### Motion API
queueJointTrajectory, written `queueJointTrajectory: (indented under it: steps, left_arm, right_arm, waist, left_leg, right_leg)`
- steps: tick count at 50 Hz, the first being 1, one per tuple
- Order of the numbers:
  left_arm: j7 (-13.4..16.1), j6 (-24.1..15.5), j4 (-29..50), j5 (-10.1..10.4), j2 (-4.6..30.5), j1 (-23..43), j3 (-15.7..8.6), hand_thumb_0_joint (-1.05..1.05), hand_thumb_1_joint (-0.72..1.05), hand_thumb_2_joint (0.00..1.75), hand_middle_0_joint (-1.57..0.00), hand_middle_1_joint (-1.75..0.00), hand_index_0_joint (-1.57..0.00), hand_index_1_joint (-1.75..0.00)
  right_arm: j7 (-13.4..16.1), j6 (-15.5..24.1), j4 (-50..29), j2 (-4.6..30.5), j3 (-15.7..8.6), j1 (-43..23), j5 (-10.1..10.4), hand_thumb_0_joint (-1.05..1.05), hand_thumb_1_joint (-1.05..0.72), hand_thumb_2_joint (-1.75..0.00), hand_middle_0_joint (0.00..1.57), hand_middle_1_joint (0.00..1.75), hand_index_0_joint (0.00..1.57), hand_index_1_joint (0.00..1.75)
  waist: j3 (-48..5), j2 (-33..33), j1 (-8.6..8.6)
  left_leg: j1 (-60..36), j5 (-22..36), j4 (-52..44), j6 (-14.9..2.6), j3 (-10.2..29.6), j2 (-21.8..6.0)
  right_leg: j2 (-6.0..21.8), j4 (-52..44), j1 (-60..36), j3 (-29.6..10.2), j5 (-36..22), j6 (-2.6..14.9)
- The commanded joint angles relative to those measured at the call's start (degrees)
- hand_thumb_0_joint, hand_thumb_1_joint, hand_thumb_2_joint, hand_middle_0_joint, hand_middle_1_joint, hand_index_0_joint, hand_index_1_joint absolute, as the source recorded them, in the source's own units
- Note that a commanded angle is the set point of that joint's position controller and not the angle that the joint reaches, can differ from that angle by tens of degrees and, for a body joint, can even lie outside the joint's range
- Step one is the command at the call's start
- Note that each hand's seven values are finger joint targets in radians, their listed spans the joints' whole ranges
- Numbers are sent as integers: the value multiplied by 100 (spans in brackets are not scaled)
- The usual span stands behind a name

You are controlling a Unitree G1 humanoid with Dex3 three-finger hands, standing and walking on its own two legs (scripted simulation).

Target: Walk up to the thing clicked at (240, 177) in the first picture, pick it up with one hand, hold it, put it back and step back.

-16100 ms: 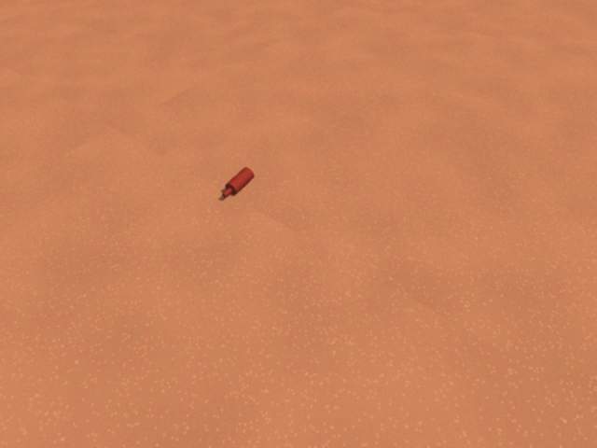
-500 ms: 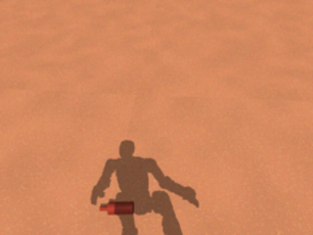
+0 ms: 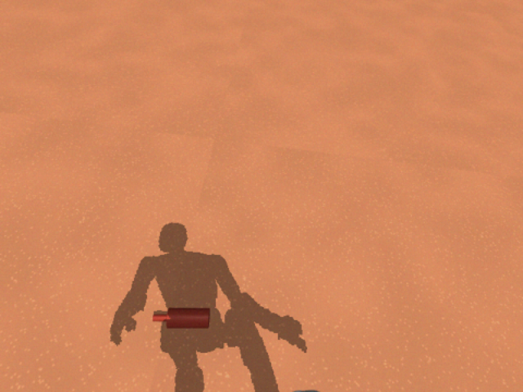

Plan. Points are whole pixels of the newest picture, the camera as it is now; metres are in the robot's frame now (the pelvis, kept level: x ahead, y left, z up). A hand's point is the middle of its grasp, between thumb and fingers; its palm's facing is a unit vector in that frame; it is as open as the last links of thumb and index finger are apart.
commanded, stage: walk up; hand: left
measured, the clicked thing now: (181, 317) +0.49 +0.23 -0.74
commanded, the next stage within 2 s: stand in 1.58 s
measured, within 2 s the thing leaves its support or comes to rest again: neither
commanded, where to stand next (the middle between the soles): +0.10 -0.04 m, yaw +1 degrees
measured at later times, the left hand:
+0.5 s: hand out of the picture +0.14 +0.17 -0.12, palm faces -0.01 -0.91 -0.41, open 7.4 cm
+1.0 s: hand out of the picture +0.07 +0.25 -0.18, palm faces +0.08 -0.93 -0.36, open 7.4 cm
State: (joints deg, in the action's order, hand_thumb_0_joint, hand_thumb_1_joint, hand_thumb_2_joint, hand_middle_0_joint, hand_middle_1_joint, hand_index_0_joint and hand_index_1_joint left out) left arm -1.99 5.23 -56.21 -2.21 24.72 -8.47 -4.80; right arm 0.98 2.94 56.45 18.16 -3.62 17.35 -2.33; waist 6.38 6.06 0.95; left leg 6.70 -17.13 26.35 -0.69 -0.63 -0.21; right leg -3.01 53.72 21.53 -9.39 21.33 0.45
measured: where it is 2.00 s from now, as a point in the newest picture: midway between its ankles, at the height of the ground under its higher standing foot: outside the picture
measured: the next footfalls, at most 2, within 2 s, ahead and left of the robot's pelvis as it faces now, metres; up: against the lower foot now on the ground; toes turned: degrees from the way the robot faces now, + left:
right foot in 0.26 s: +0.11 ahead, -0.19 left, +0.00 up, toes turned -2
left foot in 0.82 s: +0.07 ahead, +0.09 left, +0.00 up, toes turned +3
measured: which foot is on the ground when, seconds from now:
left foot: down 0.00-0.28, up 0.30-0.80, down 0.82-1.00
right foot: up 0.00-0.24, down 0.26-0.84, up 0.86-1.00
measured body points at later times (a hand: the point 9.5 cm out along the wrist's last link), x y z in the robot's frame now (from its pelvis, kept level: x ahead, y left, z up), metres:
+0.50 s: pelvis +0.03 -0.08 -0.01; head +0.05 -0.12 +0.44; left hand +0.14 +0.22 -0.10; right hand +0.07 -0.40 -0.15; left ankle +0.04 +0.08 -0.68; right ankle +0.07 -0.18 -0.74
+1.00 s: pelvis +0.01 -0.03 -0.02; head +0.04 +0.00 +0.43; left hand +0.07 +0.30 -0.15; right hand +0.13 -0.33 -0.12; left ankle +0.01 +0.09 -0.74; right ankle +0.02 -0.17 -0.71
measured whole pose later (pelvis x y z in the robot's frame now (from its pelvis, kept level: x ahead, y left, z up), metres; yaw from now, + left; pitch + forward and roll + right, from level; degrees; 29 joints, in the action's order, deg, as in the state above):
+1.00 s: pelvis +0.01 -0.03 -0.02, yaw +4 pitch -3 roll -1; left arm 0.8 1.0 -53.5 0.2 23.5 -10.4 -2.5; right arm -0.4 0.3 51.3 20.3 -1.8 11.3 -1.7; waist 6.2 3.0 -1.0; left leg 14.9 -19.9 37.5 -0.6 1.2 0.0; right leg 0.8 49.8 19.9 -2.3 28.7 1.2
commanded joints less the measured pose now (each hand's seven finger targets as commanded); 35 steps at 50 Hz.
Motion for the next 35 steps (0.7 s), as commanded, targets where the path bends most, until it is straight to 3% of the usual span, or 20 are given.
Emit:
queueJointTrajectory:
  steps: [1,4,7,8,10,12,13,14,15,16,17,19,20,23,24,26,28,30,31,35]
  left_arm:
    - [-52,-323,789,52,939,815,-147,0,90,90,-20,-30,-20,-30]
    - [-120,-426,760,48,973,669,-166,0,90,90,-20,-30,-20,-30]
    - [-218,-504,765,42,933,483,-161,0,90,90,-20,-30,-20,-30]
    - [-250,-517,786,38,924,386,-185,0,90,90,-20,-30,-20,-30]
    - [-240,-559,663,66,840,-5,-187,0,90,90,-20,-30,-20,-30]
    - [-105,-638,344,91,774,-720,-235,0,90,90,-20,-30,-20,-30]
    - [-20,-692,278,66,975,-948,-286,0,90,90,-20,-30,-20,-30]
    - [68,-761,362,9,1413,-1014,-375,0,90,90,-20,-30,-20,-30]
    - [126,-792,606,29,1486,-579,-314,0,90,90,-20,-30,-20,-30]
    - [125,-741,669,67,1607,-334,-332,0,90,90,-20,-30,-20,-30]
    - [140,-746,720,79,1523,-197,-314,0,90,90,-20,-30,-20,-30]
    - [196,-825,820,127,1215,81,-230,0,90,90,-20,-30,-20,-30]
    - [226,-850,819,151,1226,110,-225,0,90,90,-20,-30,-20,-30]
    - [325,-886,872,166,1260,-52,-253,0,90,90,-20,-30,-20,-30]
    - [361,-891,909,190,1218,-57,-261,0,90,90,-20,-30,-20,-30]
    - [425,-871,988,201,1181,-36,-262,0,90,90,-20,-30,-20,-30]
    - [456,-857,1023,202,1111,-140,-263,0,90,90,-20,-30,-20,-30]
    - [475,-841,1048,184,1089,-242,-269,0,90,90,-20,-30,-20,-30]
    - [478,-830,1067,151,1120,-242,-279,0,90,90,-20,-30,-20,-30]
    - [449,-765,1160,62,1200,-193,-279,0,90,90,-20,-30,-20,-30]
  right_arm:
    - [130,172,-513,2037,-558,506,39,0,-90,-90,20,30,20,30]
    - [43,189,-732,2010,-534,482,42,0,-90,-90,20,30,20,30]
    - [-29,210,-921,2031,-505,326,67,0,-90,-90,20,30,20,30]
    - [-49,212,-988,2069,-499,212,55,0,-90,-90,20,30,20,30]
    - [-76,168,-1109,2034,-442,-127,40,0,-90,-90,20,30,20,30]
    - [-58,59,-1215,1708,-295,-346,108,0,-90,-90,20,30,20,30]
    - [-53,5,-1188,1370,-158,-136,180,0,-90,-90,20,30,20,30]
    - [-46,-29,-1271,974,-16,119,235,0,-90,-90,20,30,20,30]
    - [3,-149,-1116,1206,-49,356,222,0,-90,-90,20,30,20,30]
    - [21,-204,-1008,1647,-194,432,219,0,-90,-90,20,30,20,30]
    - [14,-214,-905,1745,-230,443,209,0,-90,-90,20,30,20,30]
    - [-37,-281,-683,1658,-216,585,234,0,-90,-90,20,30,20,30]
    - [-55,-330,-631,1613,-209,675,212,0,-90,-90,20,30,20,30]
    - [-99,-483,-681,1636,-260,561,119,0,-90,-90,20,30,20,30]
    - [-92,-522,-693,1594,-272,574,115,0,-90,-90,20,30,20,30]
    - [-91,-577,-783,1581,-295,442,83,0,-90,-90,20,30,20,30]
    - [-81,-579,-859,1569,-304,261,75,0,-90,-90,20,30,20,30]
    - [-76,-583,-939,1527,-301,107,87,0,-90,-90,20,30,20,30]
    - [-76,-581,-979,1544,-308,39,104,0,-90,-90,20,30,20,30]
    - [-92,-516,-1037,1504,-305,-132,145,0,-90,-90,20,30,20,30]
  waist:
    - [-241,-1508,415]
    - [25,-1544,396]
    - [85,-1504,248]
    - [99,-1565,155]
    - [88,-1594,-79]
    - [-191,-1106,-448]
    - [-402,-245,-503]
    - [-467,1144,-453]
    - [-428,423,-276]
    - [-243,218,-266]
    - [1,198,-205]
    - [16,41,-56]
    - [-19,94,-20]
    - [-119,37,-101]
    - [-118,22,-106]
    - [-165,32,-77]
    - [-299,74,-164]
    - [-430,117,-255]
    - [-488,200,-263]
    - [-825,356,-331]
  left_leg:
    - [-1632,1089,-1124,-753,1824,-1666]
    - [-1240,632,-1316,-1056,1652,-1730]
    - [-644,445,-1267,-1137,1170,-1641]
    - [-291,238,-1226,-1111,1058,-1606]
    - [491,431,-922,-981,710,-1357]
    - [1156,930,203,-609,347,-972]
    - [1395,469,1222,-378,16,-543]
    - [2081,-1273,2474,-82,-70,111]
    - [2015,-1612,2917,2,675,218]
    - [1734,-1635,3221,-91,802,73]
    - [1830,-1491,3449,-99,904,3]
    - [1826,-954,3254,-95,1199,-117]
    - [1714,-804,3201,-59,1197,-76]
    - [1676,-743,3382,87,1198,44]
    - [1732,-687,3428,120,1228,60]
    - [1789,-711,3657,152,1207,97]
    - [1885,-717,3666,170,1103,116]
    - [2035,-721,3574,179,1009,137]
    - [2070,-730,3474,197,977,63]
    - [1748,-937,2413,169,509,-119]
  right_leg:
    - [199,-202,1627,-110,42,-68]
    - [320,-621,1326,132,182,-81]
    - [518,-1191,641,559,138,-29]
    - [585,-1365,239,686,181,3]
    - [508,-1818,-674,935,-62,68]
    - [307,-2694,-1994,1008,-991,121]
    - [430,-3089,-2377,685,-1070,70]
    - [1615,-3818,-2390,-1145,-861,377]
    - [2312,-4160,-1700,-2137,50,759]
    - [2329,-4209,-1097,-2173,911,1056]
    - [2250,-4164,-898,-1947,772,1208]
    - [1747,-4032,-942,-833,103,811]
    - [1627,-3970,-813,-489,-200,676]
    - [1834,-3748,-805,-298,-1771,896]
    - [1900,-3630,-886,-215,-2372,849]
    - [2022,-3418,-890,-58,-3365,1028]
    - [2019,-3154,-1041,93,-4084,1091]
    - [1979,-2961,-1310,148,-4137,1094]
    - [2045,-2928,-1370,105,-4029,1188]
    - [2024,-2588,-1487,171,-3052,1251]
